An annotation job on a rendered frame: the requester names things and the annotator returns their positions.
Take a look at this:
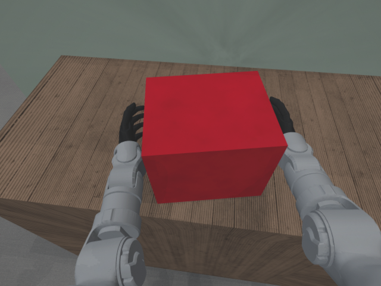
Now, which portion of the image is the robot right forearm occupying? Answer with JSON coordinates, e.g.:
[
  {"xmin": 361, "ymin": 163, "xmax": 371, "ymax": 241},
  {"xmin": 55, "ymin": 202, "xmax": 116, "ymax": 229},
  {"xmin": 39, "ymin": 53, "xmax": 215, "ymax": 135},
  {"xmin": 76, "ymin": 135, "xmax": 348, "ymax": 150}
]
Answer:
[{"xmin": 278, "ymin": 132, "xmax": 381, "ymax": 235}]

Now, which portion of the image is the robot left forearm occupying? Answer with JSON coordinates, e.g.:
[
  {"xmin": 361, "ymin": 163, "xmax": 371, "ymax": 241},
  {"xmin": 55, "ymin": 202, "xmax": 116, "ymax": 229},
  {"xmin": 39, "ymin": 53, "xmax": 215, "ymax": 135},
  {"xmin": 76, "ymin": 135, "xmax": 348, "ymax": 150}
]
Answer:
[{"xmin": 74, "ymin": 141, "xmax": 146, "ymax": 284}]

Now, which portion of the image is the left robot hand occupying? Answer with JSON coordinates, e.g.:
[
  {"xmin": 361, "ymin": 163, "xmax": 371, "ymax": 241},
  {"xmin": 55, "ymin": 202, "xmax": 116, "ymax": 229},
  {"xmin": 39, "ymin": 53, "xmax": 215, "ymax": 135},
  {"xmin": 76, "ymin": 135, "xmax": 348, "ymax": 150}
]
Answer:
[{"xmin": 119, "ymin": 102, "xmax": 144, "ymax": 144}]

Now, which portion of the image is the pedestal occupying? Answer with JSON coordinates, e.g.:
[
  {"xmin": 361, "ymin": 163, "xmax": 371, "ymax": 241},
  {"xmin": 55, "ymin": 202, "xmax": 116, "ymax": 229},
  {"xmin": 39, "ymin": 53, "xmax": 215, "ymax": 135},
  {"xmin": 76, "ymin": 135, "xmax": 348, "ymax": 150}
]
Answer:
[{"xmin": 0, "ymin": 55, "xmax": 381, "ymax": 286}]

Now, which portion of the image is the right robot upper arm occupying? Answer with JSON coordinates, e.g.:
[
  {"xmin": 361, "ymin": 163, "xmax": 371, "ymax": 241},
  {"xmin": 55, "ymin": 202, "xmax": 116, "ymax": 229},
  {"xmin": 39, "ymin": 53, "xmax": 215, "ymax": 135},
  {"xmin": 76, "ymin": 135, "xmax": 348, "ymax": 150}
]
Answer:
[{"xmin": 302, "ymin": 209, "xmax": 381, "ymax": 286}]

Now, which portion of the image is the carton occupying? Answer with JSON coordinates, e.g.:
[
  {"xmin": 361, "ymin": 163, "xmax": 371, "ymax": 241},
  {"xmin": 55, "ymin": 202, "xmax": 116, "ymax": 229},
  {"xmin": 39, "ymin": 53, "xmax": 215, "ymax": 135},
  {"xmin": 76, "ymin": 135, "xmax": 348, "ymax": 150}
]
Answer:
[{"xmin": 141, "ymin": 71, "xmax": 288, "ymax": 204}]

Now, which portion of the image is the right robot hand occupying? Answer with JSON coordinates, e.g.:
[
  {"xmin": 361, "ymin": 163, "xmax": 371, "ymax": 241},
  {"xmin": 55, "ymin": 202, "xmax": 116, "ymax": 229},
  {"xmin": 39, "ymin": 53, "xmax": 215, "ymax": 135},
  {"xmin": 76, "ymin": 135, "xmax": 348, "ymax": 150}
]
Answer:
[{"xmin": 270, "ymin": 97, "xmax": 295, "ymax": 134}]

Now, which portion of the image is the left robot upper arm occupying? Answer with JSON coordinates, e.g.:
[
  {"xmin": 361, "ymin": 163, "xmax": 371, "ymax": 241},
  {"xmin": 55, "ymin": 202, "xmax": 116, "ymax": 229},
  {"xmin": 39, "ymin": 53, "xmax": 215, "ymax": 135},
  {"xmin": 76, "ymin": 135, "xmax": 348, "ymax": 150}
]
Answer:
[{"xmin": 68, "ymin": 236, "xmax": 146, "ymax": 286}]

